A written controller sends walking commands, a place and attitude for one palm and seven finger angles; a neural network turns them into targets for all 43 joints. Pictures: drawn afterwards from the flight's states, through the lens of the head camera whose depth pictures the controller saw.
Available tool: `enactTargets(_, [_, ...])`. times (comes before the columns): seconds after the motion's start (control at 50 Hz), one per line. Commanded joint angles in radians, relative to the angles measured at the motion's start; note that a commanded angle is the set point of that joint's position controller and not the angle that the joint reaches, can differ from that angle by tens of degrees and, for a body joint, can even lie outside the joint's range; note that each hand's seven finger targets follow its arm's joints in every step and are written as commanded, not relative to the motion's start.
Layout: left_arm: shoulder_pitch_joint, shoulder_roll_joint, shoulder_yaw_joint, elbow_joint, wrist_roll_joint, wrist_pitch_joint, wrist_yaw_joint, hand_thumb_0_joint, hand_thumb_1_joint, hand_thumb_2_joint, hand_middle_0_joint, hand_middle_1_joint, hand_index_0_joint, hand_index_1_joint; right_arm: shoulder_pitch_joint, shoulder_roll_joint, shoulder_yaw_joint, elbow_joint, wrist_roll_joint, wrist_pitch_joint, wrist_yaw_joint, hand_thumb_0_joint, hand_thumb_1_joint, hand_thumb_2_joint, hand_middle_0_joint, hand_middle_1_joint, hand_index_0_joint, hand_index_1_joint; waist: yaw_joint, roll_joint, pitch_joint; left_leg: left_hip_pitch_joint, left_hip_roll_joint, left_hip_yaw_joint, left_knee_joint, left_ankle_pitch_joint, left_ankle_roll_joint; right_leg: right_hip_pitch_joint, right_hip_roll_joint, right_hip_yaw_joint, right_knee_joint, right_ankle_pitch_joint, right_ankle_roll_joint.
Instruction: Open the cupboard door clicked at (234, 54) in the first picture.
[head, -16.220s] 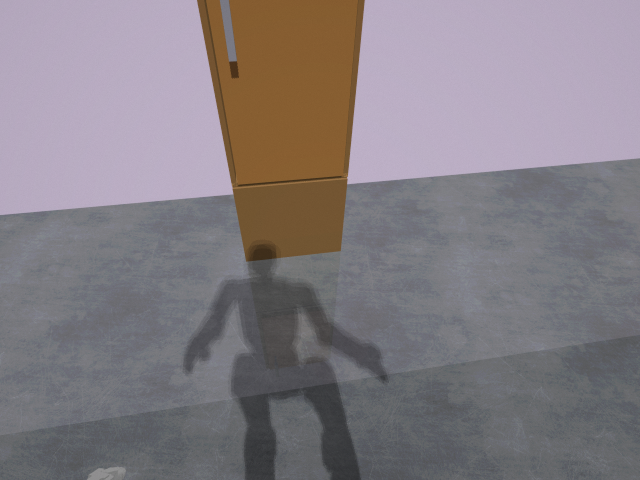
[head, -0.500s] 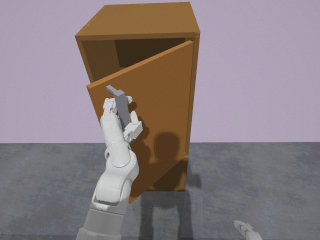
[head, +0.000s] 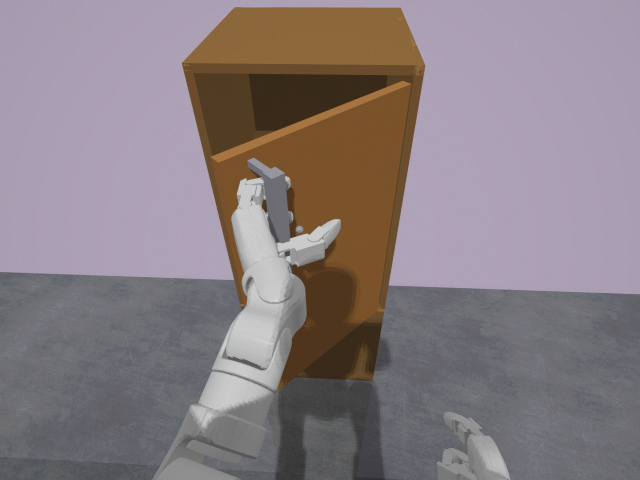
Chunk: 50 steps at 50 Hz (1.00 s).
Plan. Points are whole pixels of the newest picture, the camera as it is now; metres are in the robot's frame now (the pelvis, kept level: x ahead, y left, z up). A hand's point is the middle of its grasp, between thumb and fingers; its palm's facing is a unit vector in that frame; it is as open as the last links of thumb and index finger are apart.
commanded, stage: open thumb and fingers to let go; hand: left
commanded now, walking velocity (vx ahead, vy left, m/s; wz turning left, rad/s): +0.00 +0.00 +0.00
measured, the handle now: (270, 219) +0.40 +0.11 +0.15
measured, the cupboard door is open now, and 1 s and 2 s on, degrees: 45 47 47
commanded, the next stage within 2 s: slide the hand sideways off the handle in 0.42 s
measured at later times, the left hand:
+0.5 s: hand (301, 229) +0.37 +0.06 +0.16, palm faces +0.41 -0.91 +0.00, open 14.4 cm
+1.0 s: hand (298, 255) +0.32 +0.06 +0.16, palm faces -0.03 -1.00 +0.00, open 16.2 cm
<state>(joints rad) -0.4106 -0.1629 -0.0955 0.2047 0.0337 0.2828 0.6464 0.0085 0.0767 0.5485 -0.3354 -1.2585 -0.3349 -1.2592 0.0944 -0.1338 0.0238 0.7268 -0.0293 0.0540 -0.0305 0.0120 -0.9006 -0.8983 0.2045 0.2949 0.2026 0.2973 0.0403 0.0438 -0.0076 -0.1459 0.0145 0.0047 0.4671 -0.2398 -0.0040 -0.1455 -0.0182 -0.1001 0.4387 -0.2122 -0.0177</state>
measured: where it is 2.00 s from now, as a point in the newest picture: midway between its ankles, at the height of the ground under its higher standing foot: outside the picture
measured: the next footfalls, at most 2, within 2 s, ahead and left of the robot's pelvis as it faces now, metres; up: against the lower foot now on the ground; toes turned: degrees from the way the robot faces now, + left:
none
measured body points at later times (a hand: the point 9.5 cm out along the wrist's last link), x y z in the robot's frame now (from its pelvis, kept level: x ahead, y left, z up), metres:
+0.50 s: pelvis +0.00 +0.01 +0.00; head -0.03 +0.00 +0.45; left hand +0.34 +0.11 +0.17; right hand +0.17 -0.20 -0.11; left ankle +0.01 +0.12 -0.74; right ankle +0.02 -0.11 -0.74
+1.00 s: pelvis +0.00 +0.00 +0.00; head -0.05 -0.01 +0.45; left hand +0.32 +0.12 +0.16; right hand +0.18 -0.20 -0.08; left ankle +0.01 +0.12 -0.74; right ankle +0.02 -0.11 -0.74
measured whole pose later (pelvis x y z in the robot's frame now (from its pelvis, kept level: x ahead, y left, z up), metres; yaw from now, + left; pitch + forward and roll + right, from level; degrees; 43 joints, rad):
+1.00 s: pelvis +0.00 +0.00 +0.00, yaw -2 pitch -5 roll +0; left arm -0.25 0.03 -0.09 0.08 -0.10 0.20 0.14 -0.01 -0.50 0.30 -0.18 -0.34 -0.17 -0.34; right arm 0.16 -0.17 0.07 0.63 0.02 0.01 -0.04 0.01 -0.90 -0.90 0.20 0.29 0.20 0.30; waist 0.04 0.04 -0.01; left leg -0.12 0.02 0.03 0.45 -0.23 0.00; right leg -0.15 -0.01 -0.07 0.45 -0.21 -0.02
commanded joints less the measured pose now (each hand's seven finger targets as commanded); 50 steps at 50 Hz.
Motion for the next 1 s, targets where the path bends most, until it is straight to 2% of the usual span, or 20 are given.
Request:
enactTargets(0.0, [-0.452,-0.039,-0.044,-0.182,0.031,-0.064,0.008,0.000,-0.500,0.300,-0.300,-1.200,-0.300,-1.200,-0.156,-0.094,-0.028,-0.147,-0.002,-0.044,-0.003,0.000,-0.900,-0.900,0.200,0.300,0.200,0.300,-0.012,-0.101,-0.175,0.028,-0.009,-0.017,-0.067,0.098,-0.002,-0.001,-0.006,0.042,-0.081,0.002,-0.025])
enactTargets(0.04, [-0.463,-0.012,-0.023,-0.198,0.032,-0.067,0.014,0.000,-0.500,0.300,-0.292,-1.150,-0.292,-1.150,-0.149,-0.095,-0.031,-0.147,-0.007,-0.041,-0.006,0.000,-0.900,-0.900,0.200,0.300,0.200,0.300,-0.009,-0.117,-0.211,0.037,-0.009,-0.015,-0.060,0.129,-0.001,0.017,-0.006,0.043,-0.076,0.029,-0.026])
enactTargets(0.16, [-0.469,-0.055,-0.061,-0.164,0.041,-0.064,0.023,0.000,-0.500,0.300,-0.242,-0.850,-0.242,-0.850,-0.147,-0.093,-0.032,-0.138,-0.005,-0.035,-0.004,0.000,-0.900,-0.900,0.200,0.300,0.200,0.300,-0.013,-0.101,-0.193,0.028,-0.002,-0.021,-0.068,0.125,-0.010,0.001,-0.002,0.033,-0.061,0.030,-0.029])
enactTargets(0.24, [-0.482,-0.022,-0.019,-0.171,0.028,-0.066,0.031,0.000,-0.500,0.300,-0.208,-0.650,-0.208,-0.650,-0.148,-0.094,-0.031,-0.144,-0.007,-0.031,-0.007,0.000,-0.900,-0.900,0.200,0.300,0.200,0.300,-0.004,-0.127,-0.217,0.025,-0.006,-0.014,-0.064,0.132,-0.005,0.020,-0.003,0.041,-0.068,0.028,-0.027])
enactTargets(0.28, [-0.460,-0.015,-0.012,-0.161,0.026,-0.068,0.031,0.000,-0.500,0.300,-0.192,-0.550,-0.192,-0.550,-0.152,-0.094,-0.029,-0.141,-0.004,-0.024,-0.008,0.000,-0.900,-0.900,0.200,0.300,0.200,0.300,-0.001,-0.100,-0.198,0.016,-0.006,-0.013,-0.069,0.121,-0.007,0.020,-0.005,0.043,-0.074,0.018,-0.028])
enactTargets(0.38, [-0.497,-0.026,-0.020,-0.130,0.032,-0.067,0.041,0.000,-0.500,0.300,-0.150,-0.300,-0.150,-0.300,-0.147,-0.096,-0.029,-0.132,-0.004,-0.032,-0.009,0.000,-0.900,-0.900,0.200,0.300,0.200,0.300,-0.012,-0.139,-0.174,0.007,-0.008,-0.016,-0.070,0.067,-0.003,-0.010,-0.006,0.043,-0.086,-0.040,-0.023])
enactTargets(0.46, [-0.490,-0.051,-0.047,-0.139,0.034,-0.071,0.036,0.000,-0.500,0.300,-0.150,-0.300,-0.150,-0.300,-0.151,-0.091,-0.032,-0.134,-0.004,-0.034,-0.005,0.000,-0.900,-0.900,0.200,0.300,0.200,0.300,-0.014,-0.092,-0.175,0.010,-0.008,-0.016,-0.063,0.071,-0.007,-0.015,-0.006,0.041,-0.079,-0.029,-0.027])
enactTargets(0.5, [-0.523,-0.040,-0.037,-0.131,0.031,-0.073,0.038,0.000,-0.500,0.300,-0.150,-0.300,-0.150,-0.300,-0.148,-0.094,-0.030,-0.133,-0.002,-0.036,-0.007,0.000,-0.900,-0.900,0.200,0.300,0.200,0.300,-0.018,-0.104,-0.174,0.006,-0.009,-0.020,-0.068,0.059,-0.005,-0.020,-0.005,0.042,-0.076,-0.038,-0.025])
enactTargets(0.52, [-0.446,-0.014,-0.237,-0.133,0.092,-0.116,-0.175,0.000,-0.500,0.300,-0.150,-0.300,-0.150,-0.300,-0.066,-0.134,-0.029,-0.123,-0.010,-0.016,-0.010,0.000,-0.900,-0.900,0.200,0.300,0.200,0.300,-0.085,-0.209,-0.150,0.050,-0.005,-0.025,-0.071,0.120,0.018,-0.042,0.002,0.064,-0.044,0.056,-0.026])
enactTargets(0.54, [-0.507,0.065,-0.167,-0.178,0.051,-0.157,-0.284,0.000,-0.500,0.300,-0.150,-0.300,-0.150,-0.300,-0.065,-0.134,-0.030,-0.170,0.005,-0.016,-0.027,0.000,-0.900,-0.900,0.200,0.300,0.200,0.300,-0.068,-0.158,-0.210,0.068,-0.009,-0.014,-0.069,0.140,0.027,-0.014,-0.001,0.061,-0.045,0.096,-0.028])
enactTargets(0.58, [-0.590,0.114,-0.172,-0.207,0.003,-0.206,-0.438,0.000,-0.500,0.300,-0.150,-0.300,-0.150,-0.300,-0.068,-0.128,-0.014,-0.195,0.024,-0.024,-0.055,0.000,-0.900,-0.900,0.200,0.300,0.200,0.300,-0.077,-0.046,-0.234,0.113,-0.014,-0.016,-0.068,0.117,0.028,-0.010,-0.005,0.066,-0.050,0.096,-0.030])
enactTargets(0.62, [-0.603,0.110,-0.176,-0.162,-0.070,-0.214,-0.560,0.000,-0.500,0.300,-0.150,-0.300,-0.150,-0.300,-0.084,-0.129,0.005,-0.210,0.041,-0.047,-0.074,0.000,-0.900,-0.900,0.200,0.300,0.200,0.300,-0.086,-0.025,-0.203,0.110,-0.021,-0.027,-0.073,0.064,0.031,-0.031,0.001,0.057,-0.054,0.060,-0.032])
enactTargets(0.64, [-0.619,0.100,-0.158,-0.159,-0.116,-0.206,-0.583,0.000,-0.500,0.300,-0.150,-0.300,-0.150,-0.300,-0.097,-0.128,0.012,-0.216,0.050,-0.064,-0.080,0.000,-0.900,-0.900,0.200,0.300,0.200,0.300,-0.084,-0.033,-0.187,0.099,-0.022,-0.036,-0.081,0.028,0.027,-0.040,0.005,0.051,-0.059,0.029,-0.030])
enactTargets(0.68, [-0.551,0.071,-0.114,-0.131,-0.187,-0.182,-0.583,0.000,-0.500,0.300,-0.150,-0.300,-0.150,-0.300,-0.101,-0.127,0.018,-0.218,0.060,-0.099,-0.077,0.000,-0.900,-0.900,0.200,0.300,0.200,0.300,-0.062,-0.068,-0.158,0.072,-0.017,-0.054,-0.098,-0.013,0.017,-0.049,0.014,0.034,-0.056,-0.008,-0.024])
enactTargets(0.72, [-0.479,0.091,-0.068,-0.165,-0.203,-0.172,-0.561,0.000,-0.500,0.300,-0.150,-0.300,-0.150,-0.300,-0.103,-0.133,0.014,-0.223,0.058,-0.121,-0.059,0.000,-0.900,-0.900,0.200,0.300,0.200,0.300,-0.033,-0.104,-0.185,0.057,-0.017,-0.054,-0.098,0.007,0.014,-0.026,0.016,0.028,-0.051,-0.004,-0.021])
enactTargets(0.76, [-0.423,0.104,-0.065,-0.209,-0.178,-0.181,-0.533,0.000,-0.500,0.300,-0.150,-0.300,-0.150,-0.300,-0.100,-0.133,0.010,-0.230,0.056,-0.131,-0.035,0.000,-0.900,-0.900,0.200,0.300,0.200,0.300,-0.016,-0.056,-0.193,0.050,-0.018,-0.045,-0.095,0.032,0.008,-0.016,0.016,0.029,-0.041,0.008,-0.023])
enactTargets(0.86, [-0.256,0.229,0.036,-0.291,-0.139,-0.181,-0.504,0.000,-0.500,0.300,-0.150,-0.300,-0.150,-0.300,-0.109,-0.143,0.007,-0.252,0.047,-0.111,-0.012,0.000,-0.900,-0.900,0.200,0.300,0.200,0.300,0.016,-0.128,-0.181,0.023,-0.012,-0.018,-0.093,0.053,0.017,0.019,0.014,0.046,-0.072,-0.001,-0.019])
enactTargets(0.92, [-0.212,0.256,0.056,-0.368,-0.127,-0.158,-0.503,0.000,-0.500,0.300,-0.150,-0.300,-0.150,-0.300,-0.134,-0.133,0.013,-0.276,0.047,-0.091,-0.013,0.000,-0.900,-0.900,0.200,0.300,0.200,0.300,0.023,-0.077,-0.157,0.020,-0.015,0.000,-0.098,0.044,0.021,0.028,0.009,0.061,-0.094,-0.015,-0.019])
enactTargets(0.96, [-0.156,0.271,0.064,-0.399,-0.121,-0.139,-0.507,0.000,-0.500,0.300,-0.150,-0.300,-0.150,-0.300,-0.139,-0.132,0.014,-0.285,0.046,-0.080,-0.014,0.000,-0.900,-0.900,0.200,0.300,0.200,0.300,0.027,-0.084,-0.147,0.025,-0.012,0.000,-0.100,0.058,0.021,0.035,0.010,0.063,-0.105,-0.010,-0.019])
enactTargets(0.98, [-0.133,0.250,0.046,-0.424,-0.126,-0.128,-0.512,0.000,-0.500,0.300,-0.150,-0.300,-0.150,-0.300,-0.144,-0.130,0.018,-0.294,0.048,-0.074,-0.014,0.000,-0.900,-0.900,0.200,0.300,0.200,0.300,0.023,-0.059,-0.140,0.030,-0.014,0.006,-0.101,0.055,0.022,0.030,0.010,0.065,-0.107,-0.011,-0.017])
